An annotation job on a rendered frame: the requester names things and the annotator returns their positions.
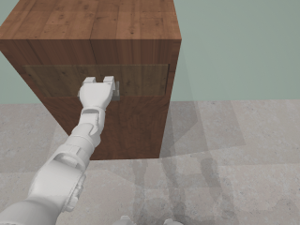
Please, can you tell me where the robot left shin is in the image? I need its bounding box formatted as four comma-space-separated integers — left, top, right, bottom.
120, 216, 131, 221

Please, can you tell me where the robot left upper arm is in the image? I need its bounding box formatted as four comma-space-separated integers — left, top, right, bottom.
0, 159, 86, 225

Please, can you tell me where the handle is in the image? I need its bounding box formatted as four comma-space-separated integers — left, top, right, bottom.
77, 81, 120, 101

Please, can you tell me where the robot left forearm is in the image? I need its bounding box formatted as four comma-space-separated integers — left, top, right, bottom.
27, 106, 106, 197

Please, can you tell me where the drawer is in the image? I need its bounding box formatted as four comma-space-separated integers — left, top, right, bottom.
22, 64, 169, 98

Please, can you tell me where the robot left hand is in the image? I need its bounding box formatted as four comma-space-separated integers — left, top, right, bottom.
80, 76, 115, 112

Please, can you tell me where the cabinet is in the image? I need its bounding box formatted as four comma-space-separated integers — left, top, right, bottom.
0, 0, 182, 160

